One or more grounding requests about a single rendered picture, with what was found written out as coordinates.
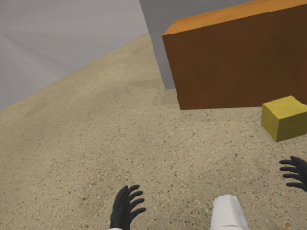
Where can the pedestal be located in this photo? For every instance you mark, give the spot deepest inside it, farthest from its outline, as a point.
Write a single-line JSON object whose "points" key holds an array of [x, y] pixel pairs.
{"points": [[240, 56]]}

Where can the right robot thigh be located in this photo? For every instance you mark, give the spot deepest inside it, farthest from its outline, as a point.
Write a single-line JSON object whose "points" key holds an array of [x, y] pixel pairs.
{"points": [[225, 214]]}

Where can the carton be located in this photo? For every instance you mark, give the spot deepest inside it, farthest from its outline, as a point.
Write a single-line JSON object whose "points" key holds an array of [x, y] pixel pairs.
{"points": [[284, 118]]}

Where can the robot right hand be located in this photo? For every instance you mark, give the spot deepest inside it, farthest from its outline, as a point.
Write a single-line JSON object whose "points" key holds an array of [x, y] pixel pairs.
{"points": [[300, 167]]}

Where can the right robot shin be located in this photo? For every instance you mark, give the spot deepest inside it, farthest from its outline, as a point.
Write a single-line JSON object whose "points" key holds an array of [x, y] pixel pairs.
{"points": [[242, 217]]}

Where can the robot left hand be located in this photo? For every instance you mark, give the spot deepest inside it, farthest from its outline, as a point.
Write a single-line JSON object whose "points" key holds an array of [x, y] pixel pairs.
{"points": [[122, 215]]}

